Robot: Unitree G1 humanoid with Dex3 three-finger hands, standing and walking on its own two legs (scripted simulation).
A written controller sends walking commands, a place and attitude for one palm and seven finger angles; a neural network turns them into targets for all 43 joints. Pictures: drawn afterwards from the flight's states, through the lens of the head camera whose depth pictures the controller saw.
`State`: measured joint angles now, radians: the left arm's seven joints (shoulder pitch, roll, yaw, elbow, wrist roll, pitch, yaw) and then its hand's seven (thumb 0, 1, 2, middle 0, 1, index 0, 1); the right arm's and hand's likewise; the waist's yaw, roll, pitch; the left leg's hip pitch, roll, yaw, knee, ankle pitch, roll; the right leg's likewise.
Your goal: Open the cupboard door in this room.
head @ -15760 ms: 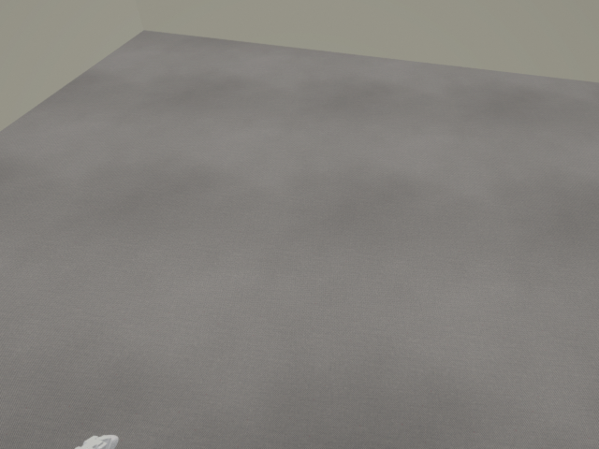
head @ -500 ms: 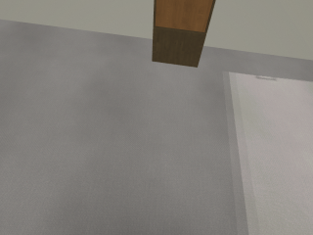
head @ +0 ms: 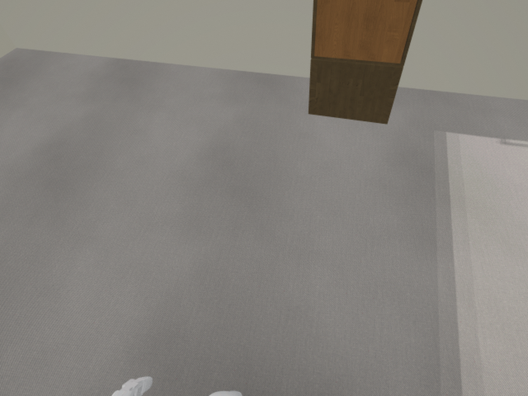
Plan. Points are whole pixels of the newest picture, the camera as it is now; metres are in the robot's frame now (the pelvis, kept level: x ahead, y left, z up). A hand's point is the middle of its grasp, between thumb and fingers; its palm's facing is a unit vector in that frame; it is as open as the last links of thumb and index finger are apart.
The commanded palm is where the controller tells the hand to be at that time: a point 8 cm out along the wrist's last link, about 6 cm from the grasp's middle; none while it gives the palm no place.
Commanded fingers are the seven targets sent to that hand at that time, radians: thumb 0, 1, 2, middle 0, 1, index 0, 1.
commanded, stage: turn or walk to find it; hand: left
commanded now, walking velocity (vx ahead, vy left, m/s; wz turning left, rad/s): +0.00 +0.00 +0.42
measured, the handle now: out of the picture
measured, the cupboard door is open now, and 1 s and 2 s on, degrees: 0 0 0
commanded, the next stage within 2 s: stand and wait in 0.66 s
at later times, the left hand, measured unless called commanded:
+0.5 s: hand out of the picture -0.07 +0.24 -0.18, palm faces +0.27 -0.93 -0.25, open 7.4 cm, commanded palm none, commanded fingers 0.00 0.90 0.90 -0.20 -0.30 -0.20 -0.30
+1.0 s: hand out of the picture -0.03 +0.18 -0.15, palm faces +0.33 -0.91 -0.26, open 7.4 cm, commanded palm none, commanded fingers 0.00 0.90 0.90 -0.20 -0.30 -0.20 -0.30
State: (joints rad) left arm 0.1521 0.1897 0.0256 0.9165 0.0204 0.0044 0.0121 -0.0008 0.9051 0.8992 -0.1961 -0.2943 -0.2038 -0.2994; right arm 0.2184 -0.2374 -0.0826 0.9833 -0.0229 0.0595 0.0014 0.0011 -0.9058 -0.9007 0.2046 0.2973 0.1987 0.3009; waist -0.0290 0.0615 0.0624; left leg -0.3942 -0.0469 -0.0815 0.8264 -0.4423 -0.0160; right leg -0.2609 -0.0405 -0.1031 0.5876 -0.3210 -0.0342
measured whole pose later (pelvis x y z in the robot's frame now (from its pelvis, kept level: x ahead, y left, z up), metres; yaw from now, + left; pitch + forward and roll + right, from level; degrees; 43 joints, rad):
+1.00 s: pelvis -0.02 -0.01 +0.01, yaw +20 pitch -1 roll +2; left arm 0.20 0.15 0.00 1.00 0.02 0.00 0.01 0.00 0.90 0.90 -0.20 -0.29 -0.20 -0.30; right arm 0.22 -0.22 -0.06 1.05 -0.02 0.05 -0.01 0.00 -0.91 -0.90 0.20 0.30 0.20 0.30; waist -0.01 0.05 0.05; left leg -0.34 -0.01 -0.04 0.83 -0.44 -0.01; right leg -0.21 -0.03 -0.09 0.52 -0.29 -0.05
